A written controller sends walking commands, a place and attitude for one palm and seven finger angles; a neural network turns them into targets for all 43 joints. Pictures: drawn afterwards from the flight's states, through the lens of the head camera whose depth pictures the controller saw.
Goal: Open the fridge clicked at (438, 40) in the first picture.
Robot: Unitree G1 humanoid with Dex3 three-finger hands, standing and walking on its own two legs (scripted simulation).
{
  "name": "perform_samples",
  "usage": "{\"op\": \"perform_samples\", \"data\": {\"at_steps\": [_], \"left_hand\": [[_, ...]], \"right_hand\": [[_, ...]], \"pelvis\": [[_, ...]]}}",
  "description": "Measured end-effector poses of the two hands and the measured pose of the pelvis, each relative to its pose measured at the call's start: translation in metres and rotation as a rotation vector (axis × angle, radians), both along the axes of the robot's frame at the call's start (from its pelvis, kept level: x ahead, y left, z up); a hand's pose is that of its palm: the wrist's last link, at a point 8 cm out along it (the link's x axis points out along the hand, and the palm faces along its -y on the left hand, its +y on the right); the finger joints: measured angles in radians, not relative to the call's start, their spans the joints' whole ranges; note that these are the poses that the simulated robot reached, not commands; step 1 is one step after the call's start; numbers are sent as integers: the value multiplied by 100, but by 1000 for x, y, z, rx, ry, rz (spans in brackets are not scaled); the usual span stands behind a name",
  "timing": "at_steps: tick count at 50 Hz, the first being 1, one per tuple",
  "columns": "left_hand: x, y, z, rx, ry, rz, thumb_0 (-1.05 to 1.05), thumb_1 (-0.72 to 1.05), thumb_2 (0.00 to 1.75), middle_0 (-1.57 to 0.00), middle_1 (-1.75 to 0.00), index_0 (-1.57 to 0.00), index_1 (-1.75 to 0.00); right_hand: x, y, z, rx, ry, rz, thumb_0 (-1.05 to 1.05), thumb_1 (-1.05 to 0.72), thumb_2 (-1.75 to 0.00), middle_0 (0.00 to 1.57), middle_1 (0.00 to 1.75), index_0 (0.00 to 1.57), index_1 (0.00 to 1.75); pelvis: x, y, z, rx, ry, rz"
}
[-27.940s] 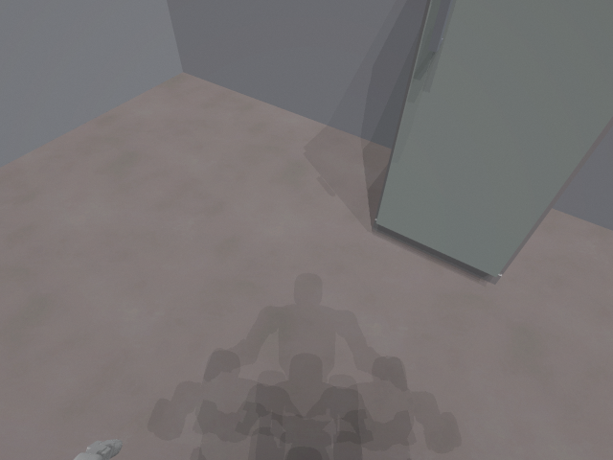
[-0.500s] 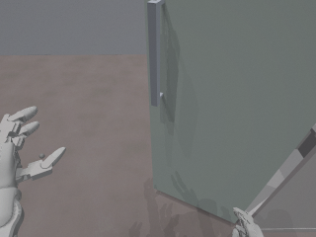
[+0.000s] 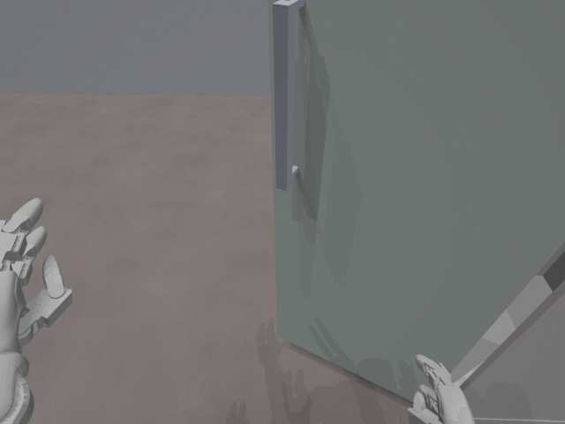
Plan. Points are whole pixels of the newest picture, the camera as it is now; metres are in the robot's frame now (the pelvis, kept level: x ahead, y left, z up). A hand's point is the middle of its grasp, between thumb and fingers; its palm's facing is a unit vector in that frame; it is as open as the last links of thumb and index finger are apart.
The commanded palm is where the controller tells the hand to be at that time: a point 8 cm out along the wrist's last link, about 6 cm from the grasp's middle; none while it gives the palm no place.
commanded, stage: draw the hand back to the body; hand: left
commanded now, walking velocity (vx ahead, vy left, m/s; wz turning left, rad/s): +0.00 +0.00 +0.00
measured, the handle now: (290, 106) +0.53 +0.07 +0.22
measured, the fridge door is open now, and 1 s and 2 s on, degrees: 65 65 65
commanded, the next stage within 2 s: step back with the hand held close in 0.06 s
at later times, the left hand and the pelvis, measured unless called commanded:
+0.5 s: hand (69, 296) +0.19 +0.27 +0.15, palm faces +0.33 -0.82 -0.47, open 7.4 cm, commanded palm +0.12 +0.32 +0.17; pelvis -0.03 +0.02 -0.01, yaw -2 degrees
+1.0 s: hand out of the picture +0.06 +0.29 +0.17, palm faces +0.51 -0.76 -0.41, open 7.4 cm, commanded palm -0.01 +0.33 +0.17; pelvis -0.13 +0.02 -0.02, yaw +3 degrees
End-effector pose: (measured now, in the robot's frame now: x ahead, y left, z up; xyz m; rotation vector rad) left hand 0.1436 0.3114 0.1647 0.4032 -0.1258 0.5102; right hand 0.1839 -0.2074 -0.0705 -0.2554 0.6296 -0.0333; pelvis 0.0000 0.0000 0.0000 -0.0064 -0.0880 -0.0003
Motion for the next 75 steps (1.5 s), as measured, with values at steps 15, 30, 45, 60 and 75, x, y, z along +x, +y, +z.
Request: {"op": "perform_samples", "data": {"at_steps": [15, 30, 45, 60, 75], "left_hand": [[10, -4, 14, 76, -50, -58, 1, 90, 90, -21, -30, -21, -30], [-18, 15, 13, 197, -45, -192, 1, 89, 90, -21, -30, -21, -30], [-108, 18, 2, 167, -170, -54, 1, 89, 90, -21, -30, -21, -30], [-191, 20, 22, 329, -234, -62, 1, 89, 90, -21, -30, -21, -30], [-280, 58, 2, 128, -310, 15, 1, 89, 90, -21, -30, -21, -30]], "right_hand": [[-17, -12, -6, -19, 52, -50, 1, -90, -90, 20, 30, 21, 30], [-66, -2, 5, -56, 50, -159, 1, -90, -90, 20, 30, 21, 30], [-129, 11, -16, -50, 61, -42, 1, -90, -90, 20, 30, 21, 30], [-184, 2, -23, -61, 22, -23, 1, -90, -90, 20, 30, 21, 30], [-285, 41, -7, -44, -23, -19, 1, -90, -90, 20, 30, 21, 30]], "pelvis": [[-6, 4, -2, -14, 46, -9], [-47, 30, -10, -3, 82, -33], [-110, 22, -21, -21, 59, 44], [-182, 12, -34, -45, 35, 150], [-286, 36, -29, -23, 15, 59]]}}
